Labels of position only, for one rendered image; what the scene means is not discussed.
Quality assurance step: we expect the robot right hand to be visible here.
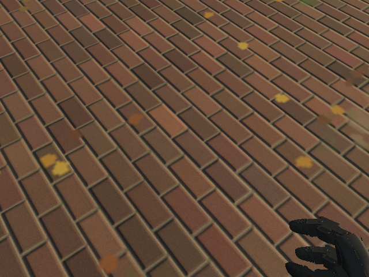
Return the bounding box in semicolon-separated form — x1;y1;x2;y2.
285;216;369;277

